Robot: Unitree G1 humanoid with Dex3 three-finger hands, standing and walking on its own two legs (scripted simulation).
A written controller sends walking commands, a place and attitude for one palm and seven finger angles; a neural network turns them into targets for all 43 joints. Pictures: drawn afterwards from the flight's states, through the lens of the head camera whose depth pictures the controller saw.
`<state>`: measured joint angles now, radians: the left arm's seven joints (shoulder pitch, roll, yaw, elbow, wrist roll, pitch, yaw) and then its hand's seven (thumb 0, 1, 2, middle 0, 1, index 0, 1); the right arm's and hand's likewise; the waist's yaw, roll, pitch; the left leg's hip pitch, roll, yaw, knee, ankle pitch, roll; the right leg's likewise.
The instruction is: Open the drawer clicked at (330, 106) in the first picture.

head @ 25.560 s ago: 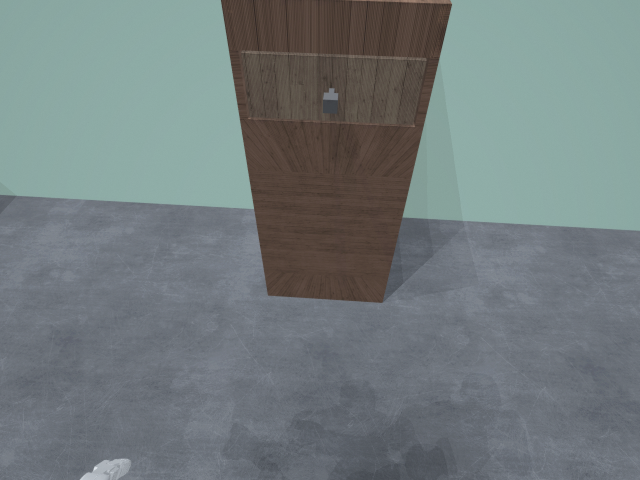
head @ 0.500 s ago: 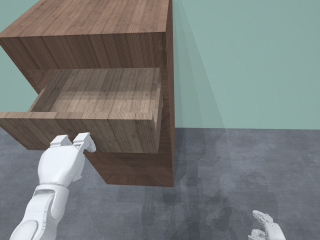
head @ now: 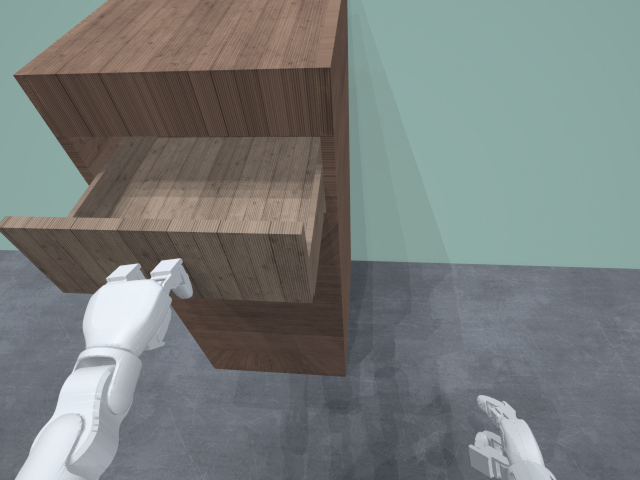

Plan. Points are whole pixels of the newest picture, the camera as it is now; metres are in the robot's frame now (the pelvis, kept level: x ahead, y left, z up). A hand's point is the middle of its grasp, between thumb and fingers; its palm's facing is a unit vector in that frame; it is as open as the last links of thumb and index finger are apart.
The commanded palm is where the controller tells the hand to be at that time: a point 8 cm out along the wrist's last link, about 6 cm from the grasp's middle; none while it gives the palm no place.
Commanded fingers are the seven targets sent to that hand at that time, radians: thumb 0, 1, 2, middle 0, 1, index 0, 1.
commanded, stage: pull the drawer open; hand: left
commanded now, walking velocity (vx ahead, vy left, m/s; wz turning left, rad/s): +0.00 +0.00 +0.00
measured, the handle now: (154, 291) +0.32 +0.25 +0.07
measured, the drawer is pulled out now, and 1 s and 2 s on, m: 0.19 0.30 0.30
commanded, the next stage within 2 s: open the thumb to release the handle in 0.72 s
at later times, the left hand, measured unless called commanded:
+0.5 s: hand (117, 419) +0.17 +0.24 +0.05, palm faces -0.03 -0.11 -0.99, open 6.0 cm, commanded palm +0.12 +0.25 +0.11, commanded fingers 0.00 0.90 0.90 -0.40 -1.35 -0.40 -1.35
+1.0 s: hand (103, 427) +0.16 +0.25 +0.05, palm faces +0.01 -0.06 -1.00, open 6.6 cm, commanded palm +0.13 +0.26 +0.11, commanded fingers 0.00 0.20 0.60 -0.35 -1.27 -0.35 -1.27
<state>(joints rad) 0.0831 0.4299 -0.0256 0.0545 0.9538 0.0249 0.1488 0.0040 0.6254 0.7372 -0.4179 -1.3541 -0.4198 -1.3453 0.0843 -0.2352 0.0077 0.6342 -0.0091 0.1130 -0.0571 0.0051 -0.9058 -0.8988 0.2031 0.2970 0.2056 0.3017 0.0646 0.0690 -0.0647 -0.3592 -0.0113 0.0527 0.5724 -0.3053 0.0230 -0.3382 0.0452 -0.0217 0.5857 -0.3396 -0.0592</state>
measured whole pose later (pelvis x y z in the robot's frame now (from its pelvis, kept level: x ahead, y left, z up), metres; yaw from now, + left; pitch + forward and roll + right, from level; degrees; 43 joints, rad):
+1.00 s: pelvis +0.00 +0.00 -0.01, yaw +0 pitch +4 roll +0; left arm 0.60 0.49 0.03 -0.31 0.93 -0.02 0.29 -0.03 0.55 0.75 -0.41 -1.34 -0.38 -1.32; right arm 0.12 -0.25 0.02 0.58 -0.02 0.11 -0.04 0.01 -0.91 -0.90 0.20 0.30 0.20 0.30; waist 0.10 0.08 -0.07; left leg -0.40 0.00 0.05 0.68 -0.36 0.02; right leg -0.36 0.06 -0.03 0.67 -0.38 -0.06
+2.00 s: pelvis -0.01 +0.01 +0.00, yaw +1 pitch +1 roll +0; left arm 0.46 0.47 -0.01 -0.34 0.93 0.04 0.18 0.00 -0.49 0.30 -0.32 -1.21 -0.41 -1.24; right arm 0.10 -0.24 0.03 0.60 -0.01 0.10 -0.04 0.01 -0.91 -0.90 0.20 0.30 0.20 0.30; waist 0.12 0.10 -0.05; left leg -0.30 -0.02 0.03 0.58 -0.30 0.04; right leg -0.26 0.04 -0.04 0.56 -0.32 -0.04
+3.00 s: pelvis -0.03 +0.00 +0.01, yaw +3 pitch -4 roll +0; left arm 0.18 0.69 0.18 -0.52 0.67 0.10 -0.17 0.00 -0.50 0.30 -0.32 -1.21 -0.32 -1.20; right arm 0.06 -0.29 0.06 0.60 0.03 0.07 -0.01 0.01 -0.91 -0.90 0.20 0.30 0.20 0.30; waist 0.11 0.14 0.00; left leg -0.18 -0.02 0.01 0.46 -0.22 0.02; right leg -0.13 0.04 -0.06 0.43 -0.25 -0.05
